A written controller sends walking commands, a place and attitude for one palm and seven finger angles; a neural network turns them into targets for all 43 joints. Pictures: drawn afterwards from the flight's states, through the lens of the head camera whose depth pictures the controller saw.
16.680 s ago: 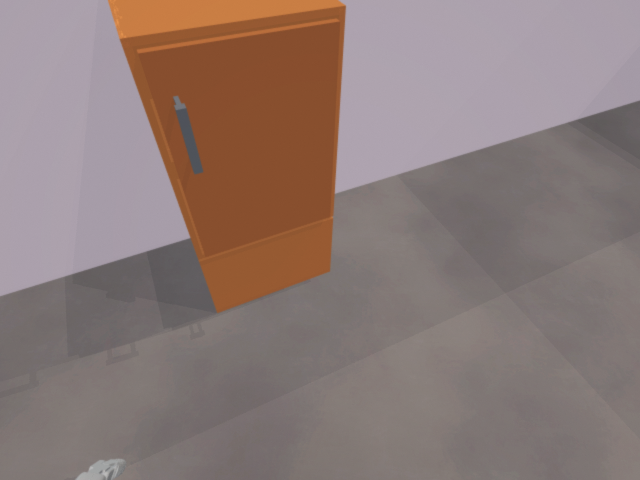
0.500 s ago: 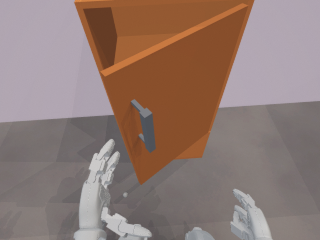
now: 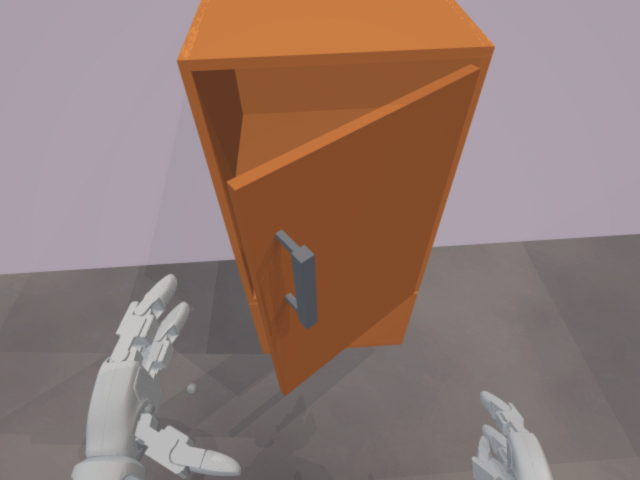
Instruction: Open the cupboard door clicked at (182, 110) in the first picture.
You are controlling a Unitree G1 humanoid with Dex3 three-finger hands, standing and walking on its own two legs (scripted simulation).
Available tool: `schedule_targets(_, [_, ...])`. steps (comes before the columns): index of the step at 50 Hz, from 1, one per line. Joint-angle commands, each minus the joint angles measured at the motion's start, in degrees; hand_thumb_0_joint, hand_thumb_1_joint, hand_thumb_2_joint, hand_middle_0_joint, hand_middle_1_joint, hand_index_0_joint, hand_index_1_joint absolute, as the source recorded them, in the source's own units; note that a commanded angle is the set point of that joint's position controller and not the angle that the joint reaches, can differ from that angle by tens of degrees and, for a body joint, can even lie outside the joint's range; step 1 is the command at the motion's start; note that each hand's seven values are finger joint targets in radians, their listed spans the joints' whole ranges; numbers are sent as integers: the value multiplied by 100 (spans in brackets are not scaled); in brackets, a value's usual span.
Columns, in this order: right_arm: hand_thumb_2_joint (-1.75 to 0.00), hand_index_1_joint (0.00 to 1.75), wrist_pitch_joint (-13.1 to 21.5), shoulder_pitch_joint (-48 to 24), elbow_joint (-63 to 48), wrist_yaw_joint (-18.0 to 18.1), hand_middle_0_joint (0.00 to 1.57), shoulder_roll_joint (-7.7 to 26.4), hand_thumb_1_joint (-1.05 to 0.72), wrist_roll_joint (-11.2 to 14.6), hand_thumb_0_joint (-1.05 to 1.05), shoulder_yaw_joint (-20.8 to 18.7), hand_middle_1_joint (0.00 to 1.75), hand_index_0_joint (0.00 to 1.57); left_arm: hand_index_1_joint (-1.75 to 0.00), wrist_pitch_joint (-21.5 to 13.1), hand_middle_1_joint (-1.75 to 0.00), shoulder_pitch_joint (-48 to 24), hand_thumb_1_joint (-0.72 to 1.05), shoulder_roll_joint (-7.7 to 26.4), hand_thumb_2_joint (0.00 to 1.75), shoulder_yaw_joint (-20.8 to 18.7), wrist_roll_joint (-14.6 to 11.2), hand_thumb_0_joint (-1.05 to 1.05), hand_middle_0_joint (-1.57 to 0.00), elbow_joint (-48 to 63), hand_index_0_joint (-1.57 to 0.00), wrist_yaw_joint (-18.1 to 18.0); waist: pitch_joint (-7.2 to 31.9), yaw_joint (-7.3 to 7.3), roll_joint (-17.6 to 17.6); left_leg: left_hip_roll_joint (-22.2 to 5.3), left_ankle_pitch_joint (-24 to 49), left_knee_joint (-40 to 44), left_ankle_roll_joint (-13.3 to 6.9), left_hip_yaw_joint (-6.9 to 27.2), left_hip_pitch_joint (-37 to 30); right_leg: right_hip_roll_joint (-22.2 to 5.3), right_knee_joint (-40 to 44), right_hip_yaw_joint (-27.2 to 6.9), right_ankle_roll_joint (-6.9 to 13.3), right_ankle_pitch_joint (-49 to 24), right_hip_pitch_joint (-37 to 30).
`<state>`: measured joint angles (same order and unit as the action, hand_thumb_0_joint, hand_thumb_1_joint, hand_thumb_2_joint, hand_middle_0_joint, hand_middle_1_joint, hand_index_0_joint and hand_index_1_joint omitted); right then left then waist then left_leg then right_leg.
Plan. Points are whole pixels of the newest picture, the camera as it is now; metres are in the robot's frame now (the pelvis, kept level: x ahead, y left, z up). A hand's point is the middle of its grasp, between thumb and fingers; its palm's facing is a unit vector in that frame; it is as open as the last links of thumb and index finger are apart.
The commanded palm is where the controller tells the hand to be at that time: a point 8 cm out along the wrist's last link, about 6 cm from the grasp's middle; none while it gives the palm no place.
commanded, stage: draw the hand back to the body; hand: left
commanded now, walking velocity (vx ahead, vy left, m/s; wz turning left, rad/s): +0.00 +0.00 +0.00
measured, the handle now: (296, 281) +0.36 +0.06 +0.05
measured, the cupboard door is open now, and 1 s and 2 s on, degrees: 35 35 35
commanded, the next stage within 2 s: step back with the hand held close in 1.12 s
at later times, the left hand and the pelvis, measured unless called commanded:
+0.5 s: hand (57, 348) +0.20 +0.24 +0.17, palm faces +0.30 -0.89 -0.36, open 12.0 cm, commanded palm +0.15 +0.29 +0.20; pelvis +0.01 +0.03 +0.05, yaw -1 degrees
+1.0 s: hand (0, 318) +0.20 +0.27 +0.21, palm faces +0.43 -0.82 -0.38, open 7.6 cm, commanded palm +0.15 +0.31 +0.23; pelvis +0.01 +0.01 +0.06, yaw -1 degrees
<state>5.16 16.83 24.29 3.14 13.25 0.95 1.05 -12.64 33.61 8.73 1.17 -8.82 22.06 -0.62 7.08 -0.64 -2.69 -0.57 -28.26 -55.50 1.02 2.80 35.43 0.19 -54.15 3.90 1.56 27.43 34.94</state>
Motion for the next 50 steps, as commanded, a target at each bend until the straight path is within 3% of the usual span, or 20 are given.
schedule_targets(1, [-90, 30, 455, -570, -941, 48, 20, 490, -90, 55, 0, -172, 30, 20, -30, -305, -30, -97, -36, 474, 36, -514, -152, 0, -16, 1551, -16, 105, 479, -57, 105, 212, 1306, 924, -233, -150, -356, 44, 1123, -153, -79, -1497, -824])
schedule_targets(2, [-90, 30, 477, -560, -923, 53, 20, 491, -90, 62, 0, -167, 30, 20, -30, -276, -30, -141, -32, 503, 37, -568, -183, 0, -16, 1607, -16, 123, 479, -43, 166, 199, 1371, 974, -230, -133, -418, 49, 1126, -115, -83, -1569, -844])
schedule_targets(3, [-90, 30, 364, -503, -842, 196, 20, 533, -90, 24, 0, -208, 30, 20, -30, 32, -30, 49, -29, 1648, 39, -854, 569, 0, -16, 1651, -16, -228, 700, -218, 146, 120, 1611, 1190, -262, -195, -684, -157, 1378, -387, -14, -1754, -1158])
schedule_targets(4, [-90, 30, 332, -541, -920, 242, 20, 421, -90, 2, 0, -144, 30, 20, -30, 213, -30, 221, -26, 1204, 40, -679, 583, 0, -16, 1795, -16, -344, 626, -150, -26, 156, 1769, 1302, -272, -213, -863, -179, 1435, -301, -24, -1885, -1230])
schedule_targets(5, [-90, 30, 316, -531, -873, 255, 20, 409, -90, 0, 0, -110, 30, 20, -30, 356, -30, 220, -22, 1053, 42, -520, 647, 0, -16, 1774, -16, -394, 389, -120, -114, 124, 1927, 1374, -269, -208, -964, -168, 1467, -232, -44, -1972, -1224])
schedule_targets(9, [-90, 30, 254, -663, -742, 336, 20, 429, -90, -12, 0, -56, 30, 20, -30, 612, -30, -92, -8, 1263, 48, -799, 684, 0, -16, 1723, -16, -537, 39, -89, 313, 45, 1949, 1726, -276, -159, -1319, -105, 1832, -138, -90, -1857, -1369])
schedule_targets(13, [-90, 30, 318, -819, -602, 371, 20, 424, -90, -16, 0, 22, 30, 20, -30, 651, -30, -412, 6, 1396, 54, -1059, 702, 0, -17, 1671, -17, -666, -186, -127, 65, 41, 1654, 2163, -248, -106, -1643, -85, 2169, -105, -62, -1411, -1589])
schedule_targets(15, [-90, 30, 362, -865, -531, 374, 20, 421, -90, -26, 0, 35, 30, 20, -30, 646, -30, -448, 13, 1418, 57, -1171, 699, 0, -17, 1611, -17, -692, -249, -150, 148, 19, 1660, 2366, -236, -71, -1785, -69, 2298, -80, -60, -1389, -1743])
schedule_targets(17, [-90, 30, 424, -943, -451, 352, 20, 434, -90, -35, 0, 56, 30, 20, -30, 627, -30, -508, 20, 1419, 60, -1222, 698, 0, -18, 1697, -18, -700, -297, -175, -183, 10, 1830, 2570, -204, -28, -1930, -72, 2391, -76, -35, -1513, -1971])
schedule_targets(20, [-90, 30, 488, -998, -319, 329, 20, 442, -90, -55, 0, 44, 30, 20, -30, 610, -30, -594, 31, 1551, 64, -1477, 684, 0, -18, 1685, -18, -712, -293, -211, -13, -23, 2056, 2790, -177, -18, -2121, -49, 2544, -53, -34, -1696, -2237])
schedule_targets(22, [-90, 30, 518, -1057, -235, 310, 20, 458, -90, -62, 0, 41, 30, 20, -30, 587, -30, -661, 37, 1606, 68, -1616, 673, 0, -18, 1667, -18, -710, -388, -235, -205, -42, 2192, 2944, -140, -1, -2198, -49, 2639, -57, -18, -1768, -2402])
schedule_targets(26, [-90, 30, 536, -1137, -71, 279, 20, 481, -90, -82, 0, 9, 30, 20, -30, 559, -30, -727, 51, 1862, 74, -2075, 638, 0, -19, 1543, -19, -723, -396, -315, -114, -49, 2453, 3130, -116, -40, -2351, -19, 2842, -59, -1, -2024, -2725])
schedule_targets(31, [-90, 30, 556, -1186, 59, 242, 20, 506, -90, -87, 0, -46, 30, 20, -30, 484, -30, -999, 69, 1986, 81, -2392, 608, 0, -19, 1616, -19, -716, -376, -333, -279, -72, 2793, 3306, -78, -52, -2597, -8, 3000, -74, -3, -2227, -2922])
schedule_targets(34, [-90, 30, 526, -1215, 113, 239, 20, 492, -90, -86, 0, -81, 30, 20, -30, 466, -30, -1087, 80, 2081, 86, -2634, 553, 0, -20, 1544, -20, -730, -409, -335, -84, -53, 2677, 3367, -100, -119, -2648, -7, 3096, -87, -18, -2276, -2975])
schedule_targets(37, [-90, 30, 482, -1285, 188, 259, 20, 505, -90, -75, 0, -109, 30, 20, -30, 447, -30, -1237, 90, 2193, 90, -2871, 512, 0, -20, 1389, -20, -736, -516, -339, -148, -36, 2533, 3431, -121, -169, -2662, -10, 3216, -123, -23, -2254, -3021])
schedule_targets(40, [-90, 30, 449, -1265, 220, 217, 20, 527, -90, -81, 0, -141, 30, 20, -30, 464, -30, -1129, 90, 1857, 90, -2544, 512, 0, -20, 1210, -20, -675, -542, -294, -101, -32, 2539, 3452, -152, -196, -2755, -15, 3286, -124, -50, -2257, -2980])
schedule_targets(42, [-90, 30, 427, -1301, 224, 218, 20, 552, -90, -86, 0, -165, 30, 20, -30, 480, -30, -1085, 90, 1875, 90, -2521, 509, 0, -20, 1137, -20, -666, -555, -311, 24, -30, 2564, 3472, -174, -197, -2761, -14, 3320, -136, -58, -2310, -3033])
schedule_targets(44, [-90, 30, 440, -1315, 213, 211, 20, 550, -90, -101, 0, -179, 30, 20, -30, 429, -30, -1225, 90, 2027, 90, -2613, 545, 0, -20, 1441, -20, -682, -332, -333, -170, -1, 2658, 3456, -177, -217, -2858, -17, 3311, -158, -48, -2412, -3137])
schedule_targets(46, [-90, 30, 453, -1344, 239, 238, 20, 536, -90, -105, 0, -179, 30, 20, -30, 434, -30, -1190, 90, 2179, 90, -2747, 551, 0, -20, 1420, -20, -707, -304, -364, -102, 18, 2682, 3439, -179, -226, -2886, -13, 3348, -157, -44, -2479, -3183])
schedule_targets(50, [-90, 30, 467, -1338, 259, 252, 20, 474, -90, -104, 0, -161, 30, 20, -30, 418, -30, -1200, 90, 2171, 90, -2760, 543, 0, -20, 1498, -20, -717, -354, -351, -196, 38, 2755, 3422, -174, -263, -2944, -13, 3384, -174, -53, -2579, -3169])
